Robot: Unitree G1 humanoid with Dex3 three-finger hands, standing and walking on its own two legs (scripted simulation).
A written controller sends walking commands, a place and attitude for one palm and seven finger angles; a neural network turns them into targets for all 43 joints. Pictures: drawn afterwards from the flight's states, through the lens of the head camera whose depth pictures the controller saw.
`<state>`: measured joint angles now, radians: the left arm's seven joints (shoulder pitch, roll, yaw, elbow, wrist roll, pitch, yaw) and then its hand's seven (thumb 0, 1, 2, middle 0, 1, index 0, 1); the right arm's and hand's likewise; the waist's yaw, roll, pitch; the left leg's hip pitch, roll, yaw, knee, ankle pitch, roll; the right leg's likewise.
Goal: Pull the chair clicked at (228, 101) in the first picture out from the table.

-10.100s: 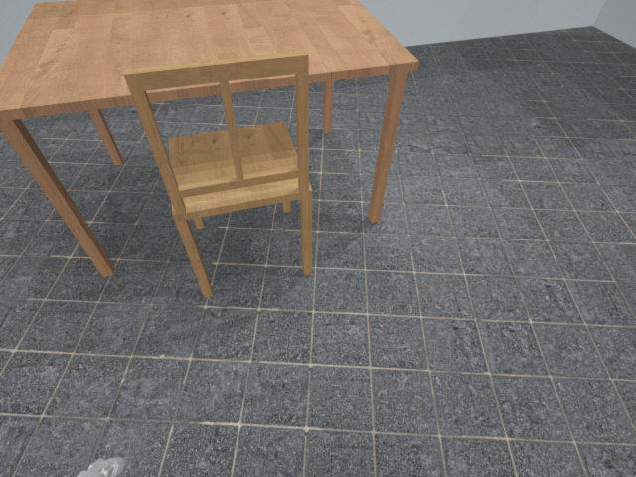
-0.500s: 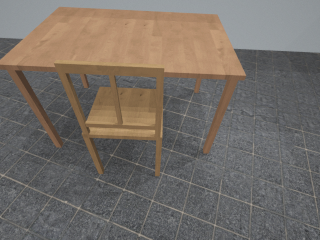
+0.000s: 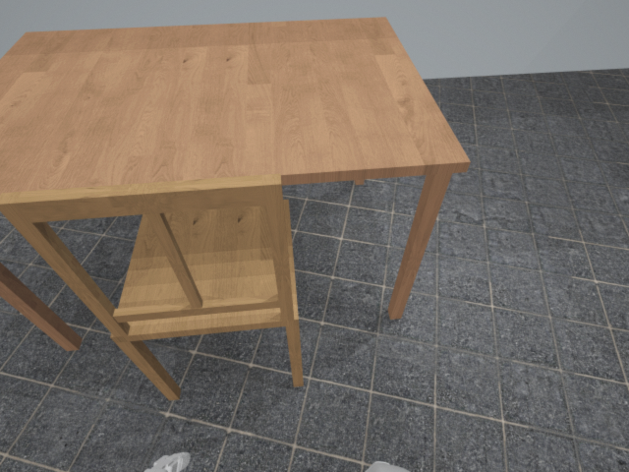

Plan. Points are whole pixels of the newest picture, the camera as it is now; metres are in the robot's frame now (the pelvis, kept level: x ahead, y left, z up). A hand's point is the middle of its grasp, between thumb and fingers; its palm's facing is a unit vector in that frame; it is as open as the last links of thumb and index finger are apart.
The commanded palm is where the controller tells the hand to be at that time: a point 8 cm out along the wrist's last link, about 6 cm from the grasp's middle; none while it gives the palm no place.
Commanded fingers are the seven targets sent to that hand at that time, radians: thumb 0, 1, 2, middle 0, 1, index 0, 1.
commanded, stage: come to a stop and stand still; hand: left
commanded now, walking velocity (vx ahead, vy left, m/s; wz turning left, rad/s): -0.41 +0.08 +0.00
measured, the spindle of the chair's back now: (178, 264) +0.47 +0.25 -0.09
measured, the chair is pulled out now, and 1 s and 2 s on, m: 0.00 0.00 0.00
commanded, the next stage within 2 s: look again from close up in 1.66 s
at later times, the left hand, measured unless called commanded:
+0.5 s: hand out of the picture +0.08 +0.23 -0.17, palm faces +0.07 -0.97 -0.22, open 7.3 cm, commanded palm none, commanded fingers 0.00 0.90 0.90 -0.20 -0.30 -0.20 -0.30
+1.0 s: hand out of the picture +0.02 +0.14 -0.16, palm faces +0.00 -0.98 -0.18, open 7.3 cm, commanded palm none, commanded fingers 0.00 0.90 0.90 -0.20 -0.30 -0.20 -0.30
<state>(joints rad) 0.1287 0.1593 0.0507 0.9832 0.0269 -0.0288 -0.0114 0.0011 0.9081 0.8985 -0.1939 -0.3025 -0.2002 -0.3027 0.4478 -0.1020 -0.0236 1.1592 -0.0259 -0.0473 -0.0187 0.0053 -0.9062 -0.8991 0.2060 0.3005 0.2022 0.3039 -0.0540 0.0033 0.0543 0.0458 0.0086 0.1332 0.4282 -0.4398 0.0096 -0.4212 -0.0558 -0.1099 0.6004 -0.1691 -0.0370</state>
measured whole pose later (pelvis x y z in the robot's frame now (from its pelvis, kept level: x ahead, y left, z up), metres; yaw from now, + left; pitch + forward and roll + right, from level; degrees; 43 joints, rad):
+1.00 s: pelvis +0.02 -0.02 +0.01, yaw -1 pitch -2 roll +0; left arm 0.30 0.12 0.00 1.14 0.01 0.01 0.03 0.01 0.92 0.90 -0.20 -0.30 -0.21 -0.30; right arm 0.32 -0.17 -0.02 1.16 -0.02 0.03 -0.02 0.00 -0.91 -0.90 0.20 0.30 0.20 0.30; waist -0.03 0.02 0.01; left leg -0.25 0.07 0.03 0.43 -0.14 -0.05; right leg -0.08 0.01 -0.04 0.44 -0.32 -0.02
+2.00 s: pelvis +0.06 +0.01 +0.00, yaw -3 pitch -1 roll +0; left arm 0.31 0.17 0.00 1.02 0.02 -0.01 0.06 0.00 0.90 0.90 -0.20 -0.30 -0.21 -0.30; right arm 0.24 -0.18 -0.02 1.00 -0.02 0.00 -0.02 0.00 -0.91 -0.90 0.20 0.30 0.20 0.30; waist -0.01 0.00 0.03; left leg -0.31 0.05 0.06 0.65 -0.32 0.00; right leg -0.12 -0.02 0.01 0.57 -0.44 0.02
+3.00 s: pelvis -0.01 -0.01 -0.06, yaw -1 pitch +12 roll +0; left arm 0.29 0.17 0.18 0.17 -0.22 -0.54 -0.22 0.00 0.72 0.82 -0.18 -0.27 -0.18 -0.27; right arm 0.14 -0.25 -0.05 0.60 -0.02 -0.28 0.03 0.01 -0.90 -0.90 0.21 0.30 0.20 0.30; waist -0.01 -0.02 -0.15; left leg -0.89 0.06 0.01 1.03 -0.34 -0.02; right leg -0.73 -0.02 -0.03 1.10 -0.57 0.00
